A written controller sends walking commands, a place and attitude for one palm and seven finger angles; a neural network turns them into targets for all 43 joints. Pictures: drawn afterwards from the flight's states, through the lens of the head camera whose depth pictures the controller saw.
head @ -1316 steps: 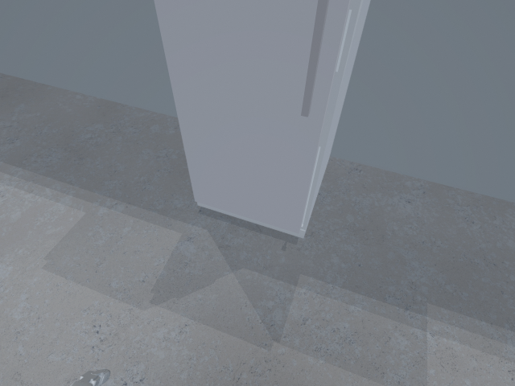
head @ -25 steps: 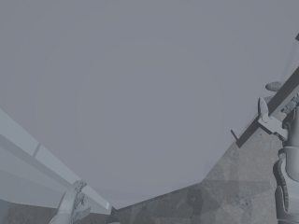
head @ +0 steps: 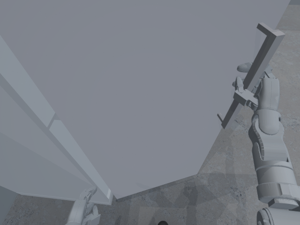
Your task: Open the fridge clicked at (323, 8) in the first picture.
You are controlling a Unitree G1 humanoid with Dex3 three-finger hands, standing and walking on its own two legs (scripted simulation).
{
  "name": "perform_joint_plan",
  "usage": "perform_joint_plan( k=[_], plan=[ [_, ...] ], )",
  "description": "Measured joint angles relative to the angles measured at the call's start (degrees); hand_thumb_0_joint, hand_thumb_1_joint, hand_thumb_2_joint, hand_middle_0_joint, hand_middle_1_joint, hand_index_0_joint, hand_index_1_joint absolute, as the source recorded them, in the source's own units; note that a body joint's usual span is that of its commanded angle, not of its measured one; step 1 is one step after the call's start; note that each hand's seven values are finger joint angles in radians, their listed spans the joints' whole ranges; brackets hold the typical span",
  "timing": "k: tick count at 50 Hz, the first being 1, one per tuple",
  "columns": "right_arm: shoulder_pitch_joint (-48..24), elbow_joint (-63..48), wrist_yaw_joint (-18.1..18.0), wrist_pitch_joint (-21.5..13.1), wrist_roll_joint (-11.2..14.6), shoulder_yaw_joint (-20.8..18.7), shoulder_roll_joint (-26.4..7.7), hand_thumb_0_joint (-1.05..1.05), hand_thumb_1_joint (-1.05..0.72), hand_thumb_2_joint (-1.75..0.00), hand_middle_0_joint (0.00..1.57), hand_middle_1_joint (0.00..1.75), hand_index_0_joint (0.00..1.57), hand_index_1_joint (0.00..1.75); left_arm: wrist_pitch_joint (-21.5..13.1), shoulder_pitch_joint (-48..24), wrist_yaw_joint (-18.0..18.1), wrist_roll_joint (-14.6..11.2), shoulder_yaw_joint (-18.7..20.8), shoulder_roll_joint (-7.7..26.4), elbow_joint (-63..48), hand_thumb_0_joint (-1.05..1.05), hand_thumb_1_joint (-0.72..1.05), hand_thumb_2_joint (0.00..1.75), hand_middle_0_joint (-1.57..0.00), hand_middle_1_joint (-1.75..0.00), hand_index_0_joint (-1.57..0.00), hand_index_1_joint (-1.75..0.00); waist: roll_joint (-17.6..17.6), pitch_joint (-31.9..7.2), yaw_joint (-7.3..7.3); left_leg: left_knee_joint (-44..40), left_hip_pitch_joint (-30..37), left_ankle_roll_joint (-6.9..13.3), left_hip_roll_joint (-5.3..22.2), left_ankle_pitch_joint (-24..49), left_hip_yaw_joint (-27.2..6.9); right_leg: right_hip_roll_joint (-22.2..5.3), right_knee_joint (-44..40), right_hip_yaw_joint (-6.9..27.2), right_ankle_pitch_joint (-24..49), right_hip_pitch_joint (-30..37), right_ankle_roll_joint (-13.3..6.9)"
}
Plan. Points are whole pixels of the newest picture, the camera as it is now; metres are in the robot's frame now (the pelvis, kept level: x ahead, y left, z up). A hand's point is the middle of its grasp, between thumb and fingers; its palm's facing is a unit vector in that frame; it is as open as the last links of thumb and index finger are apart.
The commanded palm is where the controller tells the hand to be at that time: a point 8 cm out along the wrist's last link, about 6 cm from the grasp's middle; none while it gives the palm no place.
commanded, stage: stop walking and hold the door back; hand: right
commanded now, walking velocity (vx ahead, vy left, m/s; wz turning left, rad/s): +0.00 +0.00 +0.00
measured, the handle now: (240, 87) +0.44 -0.23 +0.12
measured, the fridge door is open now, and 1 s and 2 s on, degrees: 68 65 66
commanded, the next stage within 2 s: loosen the grip on the handle in 1.34 s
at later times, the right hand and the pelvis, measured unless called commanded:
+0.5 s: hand (239, 92) +0.40 -0.21 +0.14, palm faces +0.31 +0.93 -0.19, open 5.5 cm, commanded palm +0.39 -0.25 +0.13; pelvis -0.02 +0.02 -0.01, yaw +1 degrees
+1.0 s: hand (235, 86) +0.43 -0.21 +0.14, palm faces +0.30 +0.93 -0.23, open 5.6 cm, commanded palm +0.39 -0.25 +0.13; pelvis +0.01 +0.03 -0.01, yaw +3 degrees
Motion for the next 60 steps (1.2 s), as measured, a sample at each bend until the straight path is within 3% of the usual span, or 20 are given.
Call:
perform_joint_plan(
  k=[1,5,9,11,14,18,24,28,31,40,48,60],
  plan=[
    [-0.64,1.28,0.19,-0.12,0.04,-0.50,-0.61,-0.03,-0.69,-0.76,0.46,1.40,0.40,1.40,0.10,-0.05,-0.13,0.09,-0.07,0.11,-0.13,0.01,0.90,0.90,-0.20,-0.30,-0.20,-0.29,0.57,-0.52,-0.02,-2.68,1.03,0.76,0.47,1.66,-0.84,0.55,1.19,-0.75,-0.37,-1.19,0.38],
    [-2.45,7.26,0.23,-1.02,0.06,-2.56,-0.86,-0.05,-0.68,-0.75,0.46,1.40,0.39,1.40,0.95,-0.43,-0.14,-0.06,0.99,2.37,0.57,0.01,0.90,0.90,-0.20,-0.30,-0.21,-0.29,-2.58,-0.44,1.05,-1.70,0.18,-0.24,-0.39,4.97,-1.15,-0.68,4.78,-0.86,-1.89,-2.84,3.02],
    [-6.40,14.92,0.71,-1.22,-0.05,-1.81,-0.76,-0.05,-0.69,-0.76,0.46,1.40,0.40,1.40,1.72,1.80,0.24,-1.42,2.11,4.09,1.96,0.01,0.90,0.90,-0.20,-0.30,-0.21,-0.29,-2.83,-1.83,0.77,0.73,-0.22,-0.47,-0.83,3.33,-0.71,-0.99,6.79,-0.51,-2.29,-3.25,0.05],
    [-8.40,19.14,0.83,-1.57,0.07,-1.41,-0.88,-0.04,-0.69,-0.77,0.46,1.40,0.41,1.40,1.95,2.91,0.50,-1.72,2.33,4.71,2.81,0.01,0.90,0.90,-0.20,-0.30,-0.21,-0.29,-2.08,-2.87,0.62,2.01,-0.72,-0.37,-0.67,2.52,-0.69,-0.88,6.81,-0.60,-2.31,-3.16,-0.29],
    [-10.45,24.63,0.67,-2.05,0.11,-1.82,-1.38,-0.04,-0.69,-0.77,0.46,1.40,0.41,1.40,2.06,4.11,0.98,-1.66,2.58,5.60,3.42,0.01,0.90,0.90,-0.20,-0.30,-0.21,-0.29,-1.36,-4.32,0.96,4.00,-2.03,0.18,-0.13,-0.28,-0.74,-0.46,5.11,-0.90,-1.56,-2.82,0.52],
    [-11.74,29.49,0.70,-2.86,0.03,-3.28,-2.67,-0.05,-0.69,-0.76,0.46,1.40,0.40,1.40,1.85,5.34,1.33,-1.65,3.11,6.51,3.24,0.01,0.91,0.90,-0.20,-0.30,-0.21,-0.29,-2.04,-4.61,2.08,2.35,-1.91,0.58,-0.14,2.49,-0.41,-0.46,3.54,-0.63,-1.09,-2.56,1.52],
    [-13.25,35.18,2.02,-4.55,-1.09,-4.13,-4.17,-0.07,-0.68,-0.77,0.46,1.40,0.41,1.40,2.03,8.18,1.03,-2.12,3.32,6.94,4.67,0.01,0.91,0.90,-0.20,-0.30,-0.21,-0.29,-2.63,-5.25,2.07,1.49,-1.00,1.14,-1.44,3.71,-0.30,-1.81,7.56,0.14,-4.52,-3.72,4.35],
    [-14.36,38.19,2.99,-5.00,-1.62,-3.68,-4.84,-0.08,-0.67,-0.79,0.46,1.40,0.42,1.40,2.04,9.35,0.86,-2.53,3.73,7.51,6.12,0.01,0.91,0.90,-0.20,-0.30,-0.21,-0.29,-3.32,-5.56,2.38,3.18,-0.45,1.05,-2.31,2.20,-0.13,-2.48,10.26,0.63,-3.27,-3.90,1.76],
    [-14.62,39.90,3.46,-5.58,-1.41,-3.61,-5.24,-0.08,-0.67,-0.80,0.46,1.40,0.43,1.40,1.93,9.83,0.79,-2.35,3.71,7.34,6.55,0.01,0.91,0.90,-0.20,-0.30,-0.21,-0.29,-2.74,-6.33,2.57,4.14,-0.68,0.76,-1.98,1.22,-0.60,-2.28,10.87,0.14,-4.74,-3.81,1.19],
    [-11.58,35.10,3.72,-7.12,-1.61,-6.43,-6.61,-0.09,-0.65,-0.81,0.46,1.40,0.42,1.40,0.67,9.04,0.56,-1.60,2.82,5.54,3.93,0.01,0.91,0.90,-0.20,-0.30,-0.21,-0.29,-2.31,-5.02,3.16,3.19,-2.03,1.08,-0.87,1.95,-1.05,-1.47,5.97,-0.94,-2.31,-3.03,1.31],
    [-7.35,28.39,4.32,-6.86,-1.71,-6.44,-6.54,-0.09,-0.64,-0.81,0.46,1.40,0.42,1.40,1.46,8.18,-0.16,-2.19,2.61,5.59,3.60,0.01,0.90,0.90,-0.20,-0.30,-0.21,-0.30,-2.63,-4.74,1.67,1.71,0.01,1.65,-2.25,1.45,-1.48,-3.03,9.57,-0.91,-5.49,-3.16,2.08],
    [-0.59,17.04,4.25,-6.79,-1.27,-7.72,-6.23,-0.09,-0.64,-0.81,0.46,1.40,0.41,1.40,2.42,3.87,0.23,-2.27,3.43,6.49,0.17,0.01,0.91,0.90,-0.20,-0.30,-0.21,-0.29,-1.81,-4.55,2.41,2.03,-0.04,1.18,-2.03,0.34,-2.12,-3.01,11.27,-1.49,-7.54,-3.70,1.69]
  ],
)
